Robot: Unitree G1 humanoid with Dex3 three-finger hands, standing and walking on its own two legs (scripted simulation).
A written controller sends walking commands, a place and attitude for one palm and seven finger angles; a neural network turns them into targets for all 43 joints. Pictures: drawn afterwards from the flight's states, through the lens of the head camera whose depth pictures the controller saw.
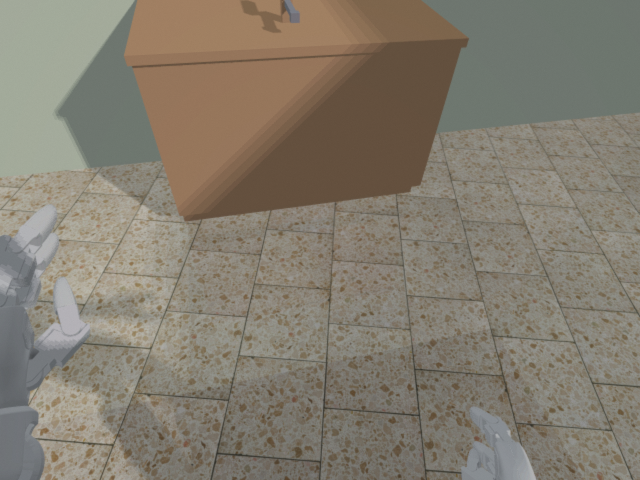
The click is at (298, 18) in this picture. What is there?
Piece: tap's lever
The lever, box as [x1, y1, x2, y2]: [290, 11, 299, 22]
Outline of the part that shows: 290,11 290,21 299,22 298,11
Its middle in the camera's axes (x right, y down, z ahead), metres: -0.09 -0.70 +1.22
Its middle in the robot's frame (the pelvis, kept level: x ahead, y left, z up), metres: +1.38 +0.17 +0.05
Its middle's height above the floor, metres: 0.82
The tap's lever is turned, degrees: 0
